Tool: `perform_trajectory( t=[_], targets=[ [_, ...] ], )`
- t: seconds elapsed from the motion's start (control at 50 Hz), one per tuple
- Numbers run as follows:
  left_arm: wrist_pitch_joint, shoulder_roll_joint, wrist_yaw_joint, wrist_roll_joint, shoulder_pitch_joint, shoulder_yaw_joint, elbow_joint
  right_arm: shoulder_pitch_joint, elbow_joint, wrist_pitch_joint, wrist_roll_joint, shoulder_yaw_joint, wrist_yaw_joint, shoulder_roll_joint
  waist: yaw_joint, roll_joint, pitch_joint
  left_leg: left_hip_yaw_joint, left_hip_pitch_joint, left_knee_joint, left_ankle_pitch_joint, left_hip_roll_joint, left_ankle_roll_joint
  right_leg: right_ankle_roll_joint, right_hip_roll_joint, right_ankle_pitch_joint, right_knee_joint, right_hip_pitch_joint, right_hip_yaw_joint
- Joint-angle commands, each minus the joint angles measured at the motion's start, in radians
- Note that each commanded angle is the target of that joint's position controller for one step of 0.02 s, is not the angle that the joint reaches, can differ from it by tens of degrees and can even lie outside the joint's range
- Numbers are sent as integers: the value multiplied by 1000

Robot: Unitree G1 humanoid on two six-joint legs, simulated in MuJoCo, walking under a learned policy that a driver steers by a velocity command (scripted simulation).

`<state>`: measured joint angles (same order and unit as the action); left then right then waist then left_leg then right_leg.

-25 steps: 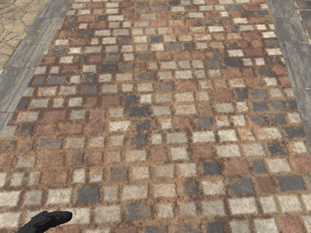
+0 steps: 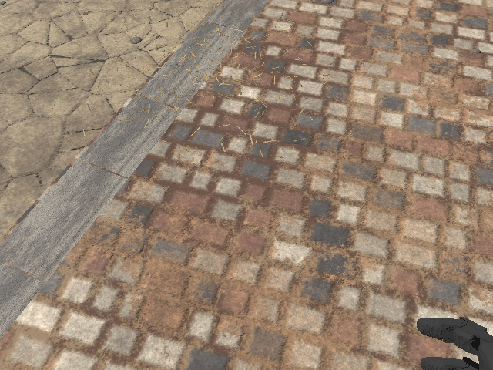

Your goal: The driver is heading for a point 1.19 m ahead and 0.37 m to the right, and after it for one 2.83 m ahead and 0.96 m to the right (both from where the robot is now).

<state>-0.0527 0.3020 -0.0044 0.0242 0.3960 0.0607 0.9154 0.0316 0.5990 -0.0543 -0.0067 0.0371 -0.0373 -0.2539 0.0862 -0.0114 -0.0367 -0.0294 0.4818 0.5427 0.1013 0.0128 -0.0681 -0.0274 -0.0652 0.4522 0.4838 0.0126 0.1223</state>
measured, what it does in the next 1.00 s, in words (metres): walks ahead: right foot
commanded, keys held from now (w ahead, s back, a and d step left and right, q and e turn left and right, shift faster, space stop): w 0.66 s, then w+e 0.34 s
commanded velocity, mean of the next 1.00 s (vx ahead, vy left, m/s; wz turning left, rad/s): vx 0.50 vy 0.00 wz -0.07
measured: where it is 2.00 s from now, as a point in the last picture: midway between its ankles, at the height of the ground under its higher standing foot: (347, 185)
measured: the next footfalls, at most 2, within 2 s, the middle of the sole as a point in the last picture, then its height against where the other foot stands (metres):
right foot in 0.50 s outside the picture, level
left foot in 1.02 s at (246, 264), level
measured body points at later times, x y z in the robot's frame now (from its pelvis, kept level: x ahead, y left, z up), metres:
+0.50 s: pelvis +0.28 -0.02 +0.00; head +0.31 -0.03 +0.45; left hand +0.50 +0.21 -0.08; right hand +0.27 -0.31 -0.13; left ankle +0.11 +0.10 -0.72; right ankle +0.42 -0.13 -0.72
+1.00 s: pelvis +0.55 -0.02 +0.01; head +0.58 -0.02 +0.46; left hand +0.56 +0.27 -0.12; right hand +0.77 -0.27 -0.06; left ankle +0.71 +0.10 -0.72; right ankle +0.42 -0.13 -0.72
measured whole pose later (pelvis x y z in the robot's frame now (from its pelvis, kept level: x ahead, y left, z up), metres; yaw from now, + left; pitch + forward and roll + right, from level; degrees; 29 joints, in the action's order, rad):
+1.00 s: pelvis +0.55 -0.02 +0.01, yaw -7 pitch +2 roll -2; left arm -0.05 0.28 0.01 0.02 0.41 0.06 0.91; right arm 0.00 0.73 -0.10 -0.01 0.04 -0.02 -0.26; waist 0.10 -0.03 -0.02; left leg 0.05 0.48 0.45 0.00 0.03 0.01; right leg 0.02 0.05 0.37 0.35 -0.01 -0.08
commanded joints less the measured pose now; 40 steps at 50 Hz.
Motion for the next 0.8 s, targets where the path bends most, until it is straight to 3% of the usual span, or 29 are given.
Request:
perform_trajectory(
  t=[0.02, 0.04, 0.06, 0.08, 0.1, 0.14, 0.18, 0.24, 0.3, 0.4, 0.46, 0.48, 0.5, 0.52, 0.54, 0.56, 0.58, 0.6, 0.62, 0.64, 0.7, 0.74, 0.8],
  targets=[
    [-45, 40, -4, -23, 31, -20, -95, 434, 42, 3, 6, 96, 22, -290, -192, -219, 451, 744, -912, -178, 115, 389, -278, 36, 83, 145, 741, -666, -156],
    [-55, 133, -11, 10, -60, 8, -110, 389, 44, -2, 0, 73, 18, -218, -204, -140, 321, 652, -816, -213, 190, 350, -233, 47, 23, 111, 816, -771, -209],
    [-61, 140, -13, 20, -127, 10, -133, 319, 43, -6, -4, 62, 16, -189, -179, -118, 189, 507, -670, -237, 139, 310, -201, 57, -20, 14, 787, -797, -179],
    [-60, 127, -7, 5, -151, 10, -131, 260, 43, -9, -1, 52, 13, -157, -147, -68, 121, 409, -540, -266, 64, 263, -182, 53, -53, -67, 732, -763, -167],
    [-51, 120, -6, -7, -138, 14, -124, 218, 40, -14, 6, 45, 9, -132, -110, -78, 81, 338, -437, -303, -4, 228, -169, 45, -78, -127, 681, -703, -173],
    [-29, 81, -7, -9, -94, 8, -106, 190, 48, -28, 10, 45, 8, -121, -68, -89, 76, 276, -339, -364, -58, 205, -177, 26, -90, -189, 644, -619, -174],
    [-14, 65, -2, -15, -122, 6, -115, 199, 71, -42, 8, 50, 12, -138, -57, -70, 48, 221, -306, -397, -125, 200, -188, 7, -92, -248, 582, -642, -172],
    [-15, 51, -3, -24, -229, -1, -147, 241, 106, -42, 7, 54, 26, -154, -84, -47, 10, 155, -324, -414, -159, 183, -172, -8, -86, -407, 396, -693, -171],
    [-27, 30, -18, -18, -335, -13, -171, 282, 135, -35, 1, 58, 36, -178, -123, -44, -16, 102, -328, -423, -124, 164, -144, -1, -51, -550, 201, -648, -144],
    [-37, 49, -44, -11, -447, -15, -217, 357, 199, -18, -13, 67, 42, -201, -151, -43, -44, 114, -476, -369, -120, 230, -126, 39, -22, -517, 58, -660, -151],
    [-43, 81, -51, -13, -393, -4, -211, 347, 217, -1, -14, 73, 50, -216, -108, -67, -5, 116, -553, -270, -317, 248, -96, 81, 13, -399, 24, -565, -123],
    [-44, 105, -47, -16, -303, 11, -186, 328, 217, 6, -13, 72, 52, -218, -55, -70, 51, 89, -549, -159, -483, 218, -76, 104, 48, -389, 3, -432, -86],
    [-43, 153, -38, -18, -146, 36, -138, 333, 214, 11, -6, 60, 55, -192, 11, -50, 158, 47, -476, 38, -515, 162, -46, 136, 48, -413, 16, -199, -87],
    [-40, 245, -29, -35, -8, 58, -117, 415, 187, 3, 10, 33, 53, -116, 13, 104, 325, 0, -164, 399, -222, 66, 11, 247, -180, -397, 51, 185, -394],
    [-35, 249, -36, -19, 44, 59, -97, 482, 199, -18, 8, 9, 46, -43, -3, 304, 425, 78, 122, 653, 466, -87, 53, 352, -314, -168, -112, 383, -805],
    [-37, 167, -34, -6, 19, 34, -102, 388, 191, -35, -17, 34, 39, -149, 29, 211, 341, 168, 237, 753, 476, -33, 37, 311, -291, -32, -171, 335, -795],
    [-37, 142, -30, -9, -60, 25, -116, 298, 161, -45, -35, 42, 36, -177, 13, 160, 205, 133, 285, 744, 382, 20, 24, 274, -267, -62, -195, 199, -663],
    [-36, 123, -28, -19, -125, 19, -128, 245, 152, -49, -25, 41, 41, -172, -10, 86, 129, 109, 259, 696, 292, 65, 22, 259, -234, -152, -218, 60, -565],
    [-39, 97, -29, -30, -167, 11, -134, 236, 152, -44, -13, 45, 44, -163, -43, 79, 82, 108, 209, 641, 233, 98, 25, 253, -203, -249, -247, -49, -493],
    [-43, 78, -30, -40, -186, 5, -135, 260, 159, -35, -9, 45, 43, -148, -72, 101, 81, 115, 147, 614, 197, 117, 29, 250, -180, -306, -272, -112, -448],
    [-55, 94, -27, -24, -177, 10, -117, 257, 157, -13, 4, 39, 49, -108, -97, 89, 51, 96, 123, 515, 151, 128, 59, 277, -156, -411, -335, -192, -368],
    [-51, 120, -15, -21, -147, 18, -103, 179, 129, -14, 13, 36, 52, -101, -84, 66, 22, 93, 172, 394, 59, 125, 86, 283, -148, -458, -356, -187, -341],
    [-40, 135, 1, -11, -106, 25, -88, 72, 107, -27, 10, 29, 44, -81, -54, 64, 3, 83, 144, 175, -112, 91, 106, 247, -102, -459, -353, -184, -282]
  ],
)
Velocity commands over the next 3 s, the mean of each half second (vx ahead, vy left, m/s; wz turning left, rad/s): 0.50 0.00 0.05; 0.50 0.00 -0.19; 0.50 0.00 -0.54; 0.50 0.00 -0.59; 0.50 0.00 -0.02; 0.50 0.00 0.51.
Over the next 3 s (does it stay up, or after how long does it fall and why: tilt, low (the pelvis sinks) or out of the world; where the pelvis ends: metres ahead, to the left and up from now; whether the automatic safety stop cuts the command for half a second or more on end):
stays up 1.47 -0.51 -0.01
